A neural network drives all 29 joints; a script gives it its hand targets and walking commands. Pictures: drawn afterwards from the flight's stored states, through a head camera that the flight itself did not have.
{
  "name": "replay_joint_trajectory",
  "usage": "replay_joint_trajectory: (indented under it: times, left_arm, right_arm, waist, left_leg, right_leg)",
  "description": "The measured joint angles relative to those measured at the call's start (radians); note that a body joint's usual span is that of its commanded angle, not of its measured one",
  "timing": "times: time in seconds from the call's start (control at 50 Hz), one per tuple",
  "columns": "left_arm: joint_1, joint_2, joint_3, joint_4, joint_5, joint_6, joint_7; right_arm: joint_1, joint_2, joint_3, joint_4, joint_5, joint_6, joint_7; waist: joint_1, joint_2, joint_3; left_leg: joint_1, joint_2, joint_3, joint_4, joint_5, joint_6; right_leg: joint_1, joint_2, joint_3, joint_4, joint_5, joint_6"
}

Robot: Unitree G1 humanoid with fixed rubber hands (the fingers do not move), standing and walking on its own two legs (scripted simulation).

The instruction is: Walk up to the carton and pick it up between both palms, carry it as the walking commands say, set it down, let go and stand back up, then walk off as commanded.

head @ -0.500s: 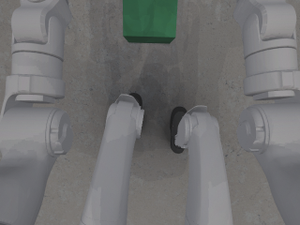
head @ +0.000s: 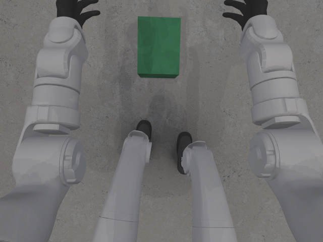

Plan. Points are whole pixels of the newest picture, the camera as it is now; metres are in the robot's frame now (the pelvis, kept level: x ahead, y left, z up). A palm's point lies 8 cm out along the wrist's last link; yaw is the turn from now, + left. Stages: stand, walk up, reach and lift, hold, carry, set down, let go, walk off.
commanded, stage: set down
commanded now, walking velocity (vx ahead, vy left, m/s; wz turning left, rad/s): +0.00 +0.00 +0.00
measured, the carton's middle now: (158, 51) +0.57 +0.07 -0.57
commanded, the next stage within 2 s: let go in 0.04 s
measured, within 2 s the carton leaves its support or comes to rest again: neither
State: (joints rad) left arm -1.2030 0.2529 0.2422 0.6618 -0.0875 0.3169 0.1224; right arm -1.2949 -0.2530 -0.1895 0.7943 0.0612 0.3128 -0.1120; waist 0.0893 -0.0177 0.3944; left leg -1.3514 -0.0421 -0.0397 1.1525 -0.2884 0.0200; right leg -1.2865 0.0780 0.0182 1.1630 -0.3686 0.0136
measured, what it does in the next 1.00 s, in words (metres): rises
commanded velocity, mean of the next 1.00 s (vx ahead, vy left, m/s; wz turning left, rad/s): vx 0.00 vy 0.00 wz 0.00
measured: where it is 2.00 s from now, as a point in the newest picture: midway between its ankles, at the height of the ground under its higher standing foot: (162, 154)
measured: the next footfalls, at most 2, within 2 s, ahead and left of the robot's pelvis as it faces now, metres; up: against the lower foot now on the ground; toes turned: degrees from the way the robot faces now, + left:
none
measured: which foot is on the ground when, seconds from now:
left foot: down 0.00-1.00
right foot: down 0.00-1.00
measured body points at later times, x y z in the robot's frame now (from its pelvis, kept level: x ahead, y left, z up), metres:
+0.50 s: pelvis +0.07 +0.01 +0.07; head +0.32 +0.03 +0.45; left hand +0.40 +0.25 -0.05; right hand +0.45 -0.14 -0.06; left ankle +0.12 +0.10 -0.62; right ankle +0.09 -0.12 -0.62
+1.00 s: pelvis +0.11 -0.02 +0.12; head +0.16 -0.02 +0.57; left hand +0.26 +0.22 +0.04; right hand +0.28 -0.25 +0.03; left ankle +0.12 +0.10 -0.62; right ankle +0.09 -0.12 -0.62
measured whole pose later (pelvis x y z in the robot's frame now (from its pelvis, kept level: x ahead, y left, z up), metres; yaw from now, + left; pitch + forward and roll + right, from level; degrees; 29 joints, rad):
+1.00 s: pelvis +0.11 -0.02 +0.12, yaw +2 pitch +1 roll +0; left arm 0.26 0.21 0.02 0.41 -0.01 0.08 -0.09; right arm 0.24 -0.21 -0.05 0.43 -0.01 0.07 0.05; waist 0.01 0.01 0.09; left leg -0.24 -0.04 -0.06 0.44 -0.21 0.01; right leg -0.19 0.05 0.05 0.46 -0.29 -0.03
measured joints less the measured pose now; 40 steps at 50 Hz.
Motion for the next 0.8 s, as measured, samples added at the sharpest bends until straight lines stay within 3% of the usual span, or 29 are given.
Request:
replay_joint_trajectory:
  times: [0.12, 0.26, 0.46, 0.6, 0.8]
  left_arm:
    - [0.086, -0.041, 0.033, 0.111, 0.106, -0.071, -0.044]
    - [0.290, -0.053, 0.009, 0.058, 0.175, -0.125, -0.109]
    - [0.739, -0.069, -0.089, -0.161, 0.150, -0.164, -0.145]
    - [0.988, -0.079, -0.126, -0.204, 0.117, -0.232, -0.172]
    - [1.293, -0.062, -0.193, -0.235, 0.057, -0.270, -0.197]
  right_arm:
    - [0.095, 0.070, -0.091, 0.082, -0.134, -0.066, 0.004]
    - [0.329, 0.121, -0.090, -0.029, -0.205, -0.124, 0.005]
    - [0.774, 0.146, 0.016, -0.250, -0.160, -0.174, 0.035]
    - [1.016, 0.132, 0.057, -0.279, -0.142, -0.234, 0.073]
    - [1.320, 0.083, 0.099, -0.312, -0.100, -0.265, 0.124]
  waist:
    - [-0.014, 0.007, -0.202]
    - [-0.018, 0.016, -0.275]
    - [-0.012, 0.038, -0.329]
    - [-0.015, 0.047, -0.337]
    - [-0.051, 0.045, -0.330]
  left_leg:
    - [-0.030, -0.009, -0.007, -0.108, 0.037, 0.002]
    - [0.064, -0.011, -0.005, -0.243, 0.063, 0.011]
    - [0.264, -0.015, -0.004, -0.363, 0.058, 0.018]
    - [0.461, -0.009, -0.007, -0.455, 0.067, 0.013]
    - [0.798, -0.007, -0.008, -0.597, 0.079, 0.001]
  right_leg:
    - [-0.025, -0.012, 0.001, -0.112, 0.036, 0.005]
    - [0.070, -0.020, 0.011, -0.255, 0.068, 0.009]
    - [0.274, -0.029, 0.021, -0.385, 0.069, 0.008]
    - [0.470, -0.027, 0.025, -0.481, 0.084, -0.003]
    - [0.793, -0.031, 0.032, -0.600, 0.091, -0.025]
